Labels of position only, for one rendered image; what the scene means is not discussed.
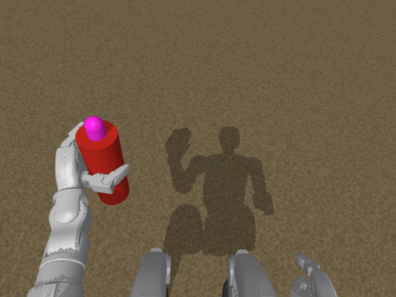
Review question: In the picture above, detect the bottle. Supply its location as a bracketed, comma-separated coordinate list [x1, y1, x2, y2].
[75, 116, 129, 205]

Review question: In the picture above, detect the right robot hand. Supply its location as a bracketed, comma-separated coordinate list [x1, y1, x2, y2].
[290, 253, 338, 297]

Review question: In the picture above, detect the left robot arm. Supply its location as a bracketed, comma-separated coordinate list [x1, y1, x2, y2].
[27, 187, 93, 297]

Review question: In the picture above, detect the left robot hand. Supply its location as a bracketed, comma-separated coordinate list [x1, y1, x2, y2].
[55, 122, 131, 194]

